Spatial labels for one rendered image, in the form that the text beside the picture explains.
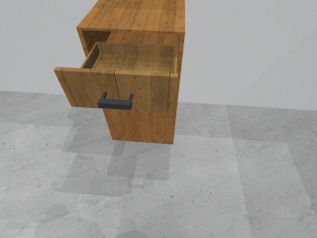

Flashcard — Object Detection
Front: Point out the handle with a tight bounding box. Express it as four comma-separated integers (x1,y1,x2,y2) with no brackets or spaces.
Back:
97,91,134,110

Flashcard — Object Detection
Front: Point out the drawer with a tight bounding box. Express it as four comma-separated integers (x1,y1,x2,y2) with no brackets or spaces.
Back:
53,42,178,114

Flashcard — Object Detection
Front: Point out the cabinet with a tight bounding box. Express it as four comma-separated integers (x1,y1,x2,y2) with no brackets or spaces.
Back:
76,0,185,145

